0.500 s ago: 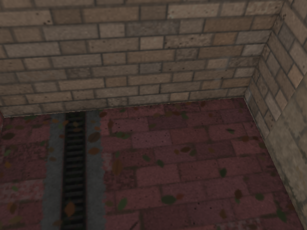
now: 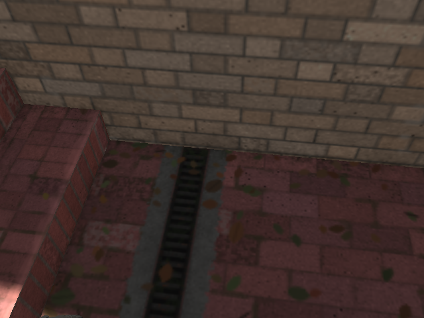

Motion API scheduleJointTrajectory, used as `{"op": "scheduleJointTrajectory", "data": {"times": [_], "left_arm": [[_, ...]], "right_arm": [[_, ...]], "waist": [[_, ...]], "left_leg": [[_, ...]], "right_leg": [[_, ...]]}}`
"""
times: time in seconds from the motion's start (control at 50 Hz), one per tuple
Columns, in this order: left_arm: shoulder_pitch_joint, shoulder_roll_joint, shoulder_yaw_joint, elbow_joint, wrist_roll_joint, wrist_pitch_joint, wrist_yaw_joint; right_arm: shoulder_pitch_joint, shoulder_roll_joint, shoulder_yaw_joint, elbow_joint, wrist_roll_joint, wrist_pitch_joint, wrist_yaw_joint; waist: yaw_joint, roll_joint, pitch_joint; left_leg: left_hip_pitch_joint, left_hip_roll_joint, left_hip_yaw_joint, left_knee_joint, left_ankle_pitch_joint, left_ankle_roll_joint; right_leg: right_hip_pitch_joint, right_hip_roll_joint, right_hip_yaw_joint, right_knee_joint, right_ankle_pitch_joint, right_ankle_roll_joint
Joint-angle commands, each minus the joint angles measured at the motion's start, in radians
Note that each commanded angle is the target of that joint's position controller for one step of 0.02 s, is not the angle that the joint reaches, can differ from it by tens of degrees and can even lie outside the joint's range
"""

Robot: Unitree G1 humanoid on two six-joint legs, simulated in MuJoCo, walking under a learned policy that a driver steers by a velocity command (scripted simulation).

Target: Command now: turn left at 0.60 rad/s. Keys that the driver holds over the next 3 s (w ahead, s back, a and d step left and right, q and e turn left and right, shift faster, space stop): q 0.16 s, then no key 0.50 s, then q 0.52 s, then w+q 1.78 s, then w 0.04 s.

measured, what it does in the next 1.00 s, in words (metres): steps on the spot, turning left: left foot, then right foot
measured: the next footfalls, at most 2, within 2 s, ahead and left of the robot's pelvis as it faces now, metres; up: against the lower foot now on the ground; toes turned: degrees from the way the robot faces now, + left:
left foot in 0.40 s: +0.00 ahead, +0.15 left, +0.00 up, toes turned +9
right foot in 0.74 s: +0.03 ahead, -0.09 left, +0.00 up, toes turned +12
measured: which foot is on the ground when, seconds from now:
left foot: up 0.00-0.38, down 0.40-0.80, up 0.82-1.00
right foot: down 0.00-0.40, up 0.42-0.72, down 0.74-1.00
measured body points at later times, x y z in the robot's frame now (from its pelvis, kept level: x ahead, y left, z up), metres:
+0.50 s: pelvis -0.01 +0.04 +0.01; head +0.01 +0.07 +0.45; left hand +0.06 +0.34 -0.12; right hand +0.20 -0.18 -0.08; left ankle -0.04 +0.14 -0.73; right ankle -0.01 -0.11 -0.70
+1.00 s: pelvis -0.03 +0.05 +0.00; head +0.00 +0.07 +0.45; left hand +0.00 +0.37 -0.11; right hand +0.19 -0.19 -0.09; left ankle -0.07 +0.15 -0.70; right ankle +0.00 -0.10 -0.73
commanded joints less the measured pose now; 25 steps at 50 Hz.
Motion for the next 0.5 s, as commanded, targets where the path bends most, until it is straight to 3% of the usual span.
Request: {"op": "scheduleJointTrajectory", "data": {"times": [0.02,0.04,0.08,0.1,0.16,0.2,0.26,0.3,0.34,0.36,0.38,0.4,0.42,0.44,0.46,0.5], "left_arm": [[0.036,0.201,0.056,-0.066,0.044,-0.007,0.005],[-0.005,0.156,0.040,-0.080,0.033,-0.009,0.011],[-0.059,0.107,0.025,-0.090,0.009,-0.002,0.022],[-0.053,0.103,0.020,-0.088,0.003,0.000,0.026],[0.003,0.122,0.023,-0.074,0.017,0.015,0.037],[0.046,0.138,0.024,-0.060,0.018,0.025,0.035],[0.020,0.179,0.033,-0.055,0.005,0.030,0.016],[0.025,0.193,0.034,-0.043,-0.007,0.030,0.005],[0.018,0.197,0.029,-0.030,-0.022,0.029,0.000],[0.012,0.187,0.023,-0.022,-0.031,0.029,0.000],[0.062,0.156,0.009,0.005,-0.034,0.022,-0.002],[0.089,0.095,-0.015,0.004,0.004,0.012,-0.009],[0.061,0.051,-0.034,-0.028,0.029,0.006,-0.009],[0.006,0.120,-0.015,-0.030,0.015,0.013,0.002],[0.016,0.144,-0.004,-0.020,0.000,0.020,0.002],[0.050,0.155,0.007,0.016,0.003,0.033,0.010]], "right_arm": [[0.033,-0.162,-0.055,-0.079,-0.012,-0.027,-0.004],[0.056,-0.211,-0.075,-0.059,-0.013,-0.028,-0.001],[0.075,-0.174,-0.074,-0.019,-0.008,-0.010,-0.005],[0.072,-0.147,-0.067,-0.019,-0.006,-0.003,-0.003],[0.004,-0.100,-0.048,-0.053,0.005,-0.004,0.003],[-0.022,-0.079,-0.037,-0.063,0.000,-0.004,0.004],[-0.020,-0.052,-0.018,-0.069,-0.016,-0.004,0.011],[-0.012,-0.061,-0.017,-0.064,-0.014,-0.004,0.014],[0.024,-0.062,-0.017,-0.047,-0.014,-0.003,0.019],[0.066,-0.058,-0.017,-0.025,-0.016,-0.004,0.022],[0.084,-0.078,-0.020,-0.018,-0.018,-0.003,0.021],[0.115,-0.143,-0.029,-0.023,-0.022,-0.003,0.010],[0.066,-0.172,-0.023,-0.039,-0.047,-0.011,0.006],[0.064,-0.121,-0.012,-0.039,-0.059,-0.030,0.012],[0.032,-0.094,0.000,-0.023,-0.061,-0.045,0.013],[-0.029,-0.099,-0.001,-0.009,-0.040,-0.057,0.010]], "waist": [[0.008,-0.287,-0.108],[-0.013,-0.203,-0.094],[-0.021,-0.152,-0.063],[-0.010,-0.156,-0.054],[0.035,-0.190,-0.061],[0.061,-0.197,-0.091],[0.056,-0.212,-0.101],[0.057,-0.226,-0.097],[0.033,-0.221,-0.092],[0.007,-0.206,-0.094],[0.003,-0.164,-0.100],[0.023,0.016,-0.160],[0.042,0.217,-0.143],[-0.014,0.147,-0.140],[0.005,0.133,-0.111],[0.022,0.119,-0.072]], "left_leg": [[-0.232,0.007,0.056,0.401,-0.383,-0.048],[-0.242,0.059,0.064,0.540,-0.318,-0.077],[-0.268,0.075,0.088,0.631,-0.198,-0.111],[-0.283,0.079,0.103,0.665,-0.167,-0.125],[-0.301,0.107,0.178,0.565,-0.116,-0.149],[-0.265,0.124,0.189,0.466,-0.138,-0.158],[-0.120,0.147,0.231,0.286,-0.179,-0.139],[-0.045,0.139,0.261,0.172,-0.165,-0.123],[0.045,0.128,0.282,-0.008,-0.064,-0.092],[0.139,0.115,0.302,-0.160,0.060,-0.064],[0.261,0.128,0.270,-0.271,0.185,-0.032],[0.436,0.293,0.066,-0.258,0.481,0.015],[0.360,0.478,-0.117,-0.236,0.625,0.190],[0.282,0.493,-0.131,-0.262,0.553,0.281],[0.259,0.455,-0.079,-0.274,0.504,0.265],[0.252,0.388,-0.010,-0.275,0.451,0.202]], "right_leg": [[0.172,-0.469,0.444,-0.179,0.444,-0.292],[0.148,-0.452,0.367,-0.167,0.422,-0.292],[0.146,-0.326,0.200,-0.143,0.330,-0.207],[0.149,-0.312,0.158,-0.139,0.373,-0.206],[0.210,-0.290,0.070,-0.149,0.418,-0.223],[0.252,-0.309,0.072,-0.142,0.442,-0.246],[0.199,-0.322,0.038,-0.135,0.452,-0.253],[0.178,-0.331,0.040,-0.126,0.456,-0.253],[0.161,-0.329,0.040,-0.094,0.434,-0.236],[0.126,-0.314,0.024,-0.061,0.407,-0.209],[0.060,-0.286,-0.003,-0.026,0.318,-0.145],[-0.072,-0.207,-0.081,0.128,0.078,-0.043],[-0.192,-0.110,-0.114,0.231,-0.352,0.034],[-0.178,-0.125,-0.051,0.371,-0.424,0.062],[-0.188,-0.129,-0.032,0.444,-0.400,0.067],[-0.219,-0.130,-0.018,0.478,-0.310,0.081]]}}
